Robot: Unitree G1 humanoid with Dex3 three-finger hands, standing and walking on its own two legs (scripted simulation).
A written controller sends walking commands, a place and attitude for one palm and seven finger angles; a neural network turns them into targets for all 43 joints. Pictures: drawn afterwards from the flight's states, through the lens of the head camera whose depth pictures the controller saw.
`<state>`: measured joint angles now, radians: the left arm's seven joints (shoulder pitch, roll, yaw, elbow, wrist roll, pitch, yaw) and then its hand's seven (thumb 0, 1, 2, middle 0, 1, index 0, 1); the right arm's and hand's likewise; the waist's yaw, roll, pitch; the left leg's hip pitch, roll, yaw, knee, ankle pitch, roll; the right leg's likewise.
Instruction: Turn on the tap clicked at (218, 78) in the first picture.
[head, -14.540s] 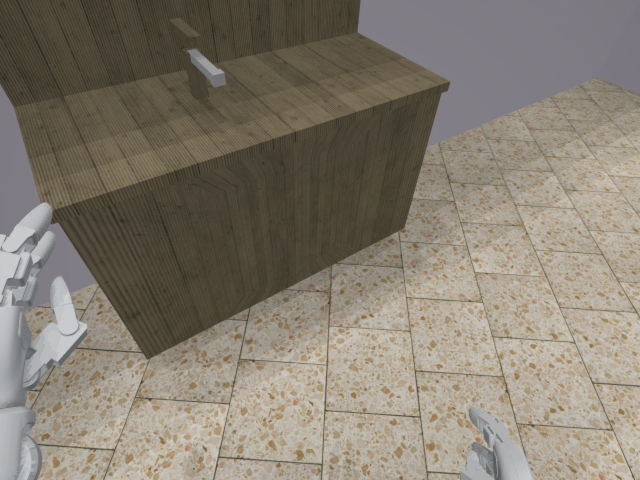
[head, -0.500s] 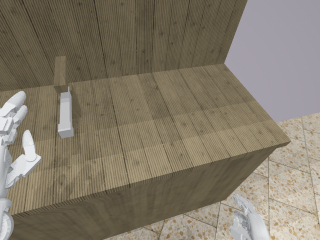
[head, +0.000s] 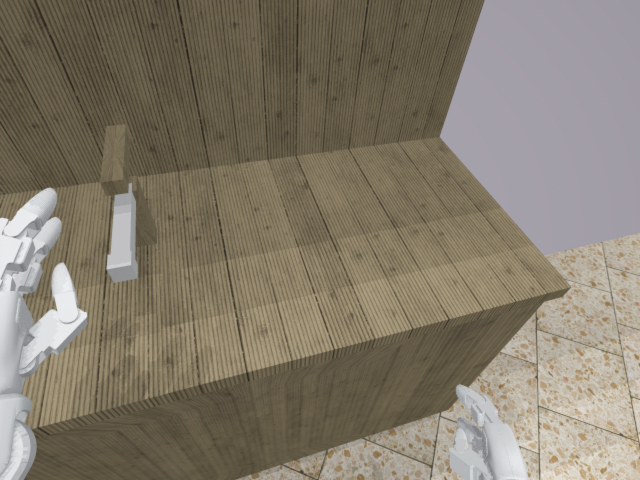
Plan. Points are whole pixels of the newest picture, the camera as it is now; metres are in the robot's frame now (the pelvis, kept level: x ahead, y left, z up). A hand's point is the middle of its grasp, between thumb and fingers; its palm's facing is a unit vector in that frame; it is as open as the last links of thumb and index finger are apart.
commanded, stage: come to a stop and stand still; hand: left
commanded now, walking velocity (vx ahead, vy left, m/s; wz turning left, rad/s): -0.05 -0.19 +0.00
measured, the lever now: (122, 266) +0.34 +0.29 +0.07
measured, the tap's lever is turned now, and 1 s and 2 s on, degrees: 0 0 0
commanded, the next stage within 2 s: look again from close up in 1.10 s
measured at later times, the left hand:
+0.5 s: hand (60, 290) +0.23 +0.26 +0.18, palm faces +0.43 -0.78 -0.44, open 7.4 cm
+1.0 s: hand (57, 274) +0.26 +0.29 +0.16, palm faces +0.38 -0.85 -0.36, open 7.4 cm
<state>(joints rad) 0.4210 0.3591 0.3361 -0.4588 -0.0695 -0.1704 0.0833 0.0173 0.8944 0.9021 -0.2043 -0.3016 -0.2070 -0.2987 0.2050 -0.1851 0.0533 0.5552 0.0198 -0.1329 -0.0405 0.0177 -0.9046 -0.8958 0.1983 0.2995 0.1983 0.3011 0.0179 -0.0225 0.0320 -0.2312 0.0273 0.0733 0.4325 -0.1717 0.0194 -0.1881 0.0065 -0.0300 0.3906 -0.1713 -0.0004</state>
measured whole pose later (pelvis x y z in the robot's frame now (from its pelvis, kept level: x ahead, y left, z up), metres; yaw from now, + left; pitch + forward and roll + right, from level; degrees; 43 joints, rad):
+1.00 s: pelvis +0.03 +0.04 +0.00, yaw +0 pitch +0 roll -1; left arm 0.38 0.38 0.38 -0.52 -0.03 -0.25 0.09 0.02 0.89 0.90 -0.20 -0.30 -0.21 -0.30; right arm 0.17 -0.15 0.04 0.58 0.00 -0.17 0.00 0.02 -0.90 -0.90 0.20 0.30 0.20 0.30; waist 0.04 -0.07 0.10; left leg -0.24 -0.02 0.08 0.49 -0.25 0.07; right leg -0.19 -0.04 -0.01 0.42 -0.23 0.04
